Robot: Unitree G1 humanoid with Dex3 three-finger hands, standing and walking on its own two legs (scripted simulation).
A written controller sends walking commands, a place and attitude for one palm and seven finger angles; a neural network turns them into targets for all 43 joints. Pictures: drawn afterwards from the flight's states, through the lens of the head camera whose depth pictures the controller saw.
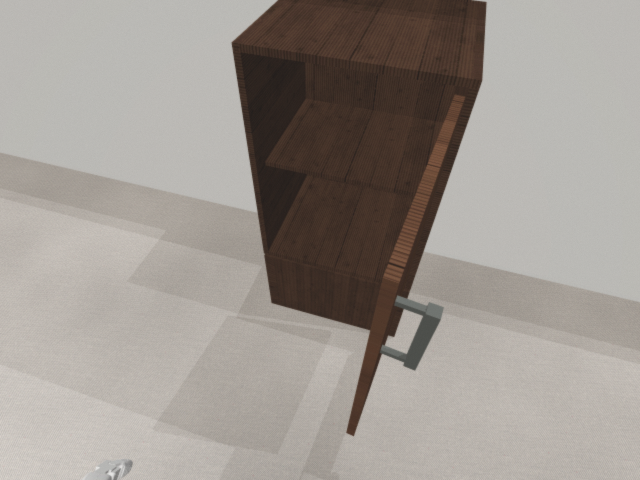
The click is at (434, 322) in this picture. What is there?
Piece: cupboard door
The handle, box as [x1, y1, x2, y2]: [380, 295, 443, 369]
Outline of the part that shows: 397,295 394,305 421,314 423,316 406,354 382,345 380,352 404,362 403,365 415,369 440,319 443,307 430,302 426,306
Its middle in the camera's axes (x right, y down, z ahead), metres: +0.12 +0.14 +0.55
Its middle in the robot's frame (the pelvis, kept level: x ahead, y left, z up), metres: +0.32 -0.10 -0.03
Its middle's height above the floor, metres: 0.75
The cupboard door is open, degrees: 84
